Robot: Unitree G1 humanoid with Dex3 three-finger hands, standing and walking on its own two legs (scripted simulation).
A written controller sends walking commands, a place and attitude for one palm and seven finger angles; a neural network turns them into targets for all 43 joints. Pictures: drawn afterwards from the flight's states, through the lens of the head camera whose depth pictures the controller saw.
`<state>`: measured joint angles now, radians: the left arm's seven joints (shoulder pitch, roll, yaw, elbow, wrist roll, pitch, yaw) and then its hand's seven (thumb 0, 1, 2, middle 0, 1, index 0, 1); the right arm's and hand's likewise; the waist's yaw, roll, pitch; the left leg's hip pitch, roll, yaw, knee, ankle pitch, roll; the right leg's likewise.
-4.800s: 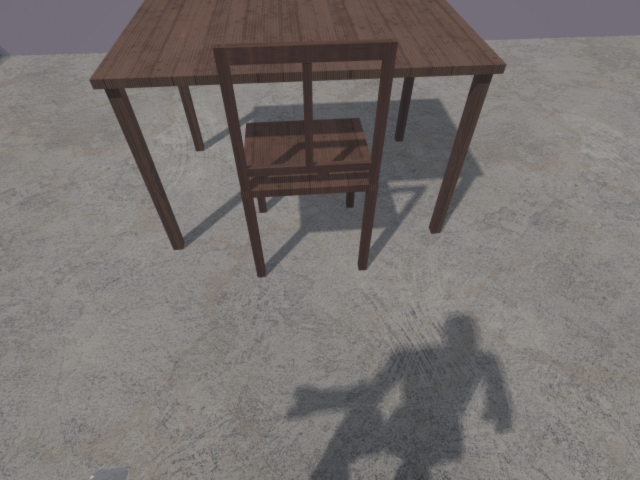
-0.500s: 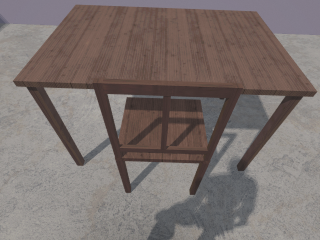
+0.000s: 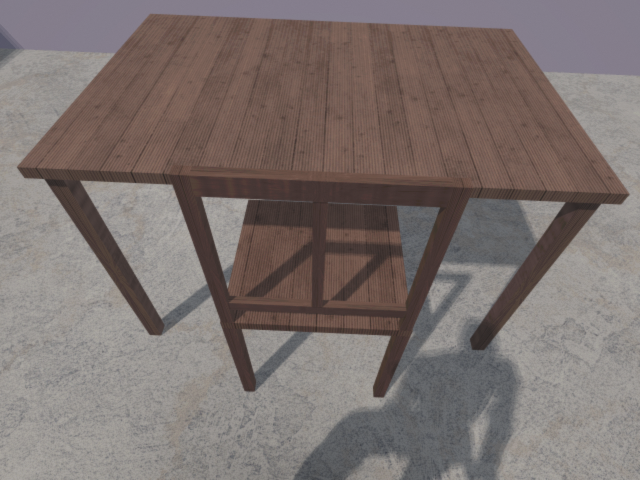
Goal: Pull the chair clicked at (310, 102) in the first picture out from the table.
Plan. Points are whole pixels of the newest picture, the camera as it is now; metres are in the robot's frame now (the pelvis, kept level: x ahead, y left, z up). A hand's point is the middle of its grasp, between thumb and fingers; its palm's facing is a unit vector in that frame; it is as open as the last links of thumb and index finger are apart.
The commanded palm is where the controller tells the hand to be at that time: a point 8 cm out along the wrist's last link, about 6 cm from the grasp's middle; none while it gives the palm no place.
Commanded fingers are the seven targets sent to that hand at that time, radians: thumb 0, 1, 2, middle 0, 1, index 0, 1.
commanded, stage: come to a stop and stand still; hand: left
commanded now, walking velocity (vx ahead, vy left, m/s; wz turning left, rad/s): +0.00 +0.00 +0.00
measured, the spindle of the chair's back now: (318, 259) +0.49 +0.03 -0.09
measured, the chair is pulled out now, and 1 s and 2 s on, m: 0.00 0.00 0.00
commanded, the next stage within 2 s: look again from close up in 0.60 s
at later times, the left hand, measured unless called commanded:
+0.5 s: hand out of the picture +0.01 +0.17 -0.18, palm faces +0.06 -0.98 -0.18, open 7.4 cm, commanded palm none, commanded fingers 0.00 0.90 0.90 -0.20 -0.30 -0.20 -0.30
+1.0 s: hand out of the picture +0.05 +0.22 -0.18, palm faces +0.02 -0.97 -0.26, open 7.4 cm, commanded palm none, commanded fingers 0.00 0.90 0.90 -0.20 -0.30 -0.20 -0.30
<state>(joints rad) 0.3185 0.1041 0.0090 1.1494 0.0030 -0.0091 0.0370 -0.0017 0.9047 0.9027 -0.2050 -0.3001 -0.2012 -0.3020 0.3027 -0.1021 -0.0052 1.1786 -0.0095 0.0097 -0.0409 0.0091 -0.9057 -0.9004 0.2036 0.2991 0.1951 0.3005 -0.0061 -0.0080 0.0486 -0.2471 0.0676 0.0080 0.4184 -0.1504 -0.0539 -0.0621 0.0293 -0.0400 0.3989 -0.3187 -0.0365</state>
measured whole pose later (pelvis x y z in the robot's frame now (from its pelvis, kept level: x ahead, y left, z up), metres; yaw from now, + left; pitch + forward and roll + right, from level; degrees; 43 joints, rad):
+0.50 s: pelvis +0.03 +0.01 +0.00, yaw +0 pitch -1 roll +1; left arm 0.30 0.14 0.01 1.14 0.01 -0.01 0.04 0.00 0.91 0.90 -0.20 -0.30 -0.20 -0.30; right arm 0.19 -0.15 -0.01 1.14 -0.01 0.00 -0.05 0.01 -0.92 -0.90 0.20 0.30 0.20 0.30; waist 0.02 -0.03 0.04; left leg -0.21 0.04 0.02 0.42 -0.20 -0.04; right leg -0.01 0.00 -0.03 0.38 -0.35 -0.02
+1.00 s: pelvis +0.02 +0.03 -0.01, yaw +0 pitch -1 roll +0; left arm 0.27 0.18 0.01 1.00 0.02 -0.02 0.06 0.00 0.90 0.90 -0.20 -0.30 -0.20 -0.30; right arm 0.17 -0.18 -0.03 1.03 -0.02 0.02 -0.01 0.01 -0.91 -0.90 0.20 0.30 0.20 0.30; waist 0.00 0.01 0.08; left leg -0.29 0.04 0.03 0.58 -0.27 -0.01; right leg -0.08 -0.01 -0.02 0.51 -0.41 0.00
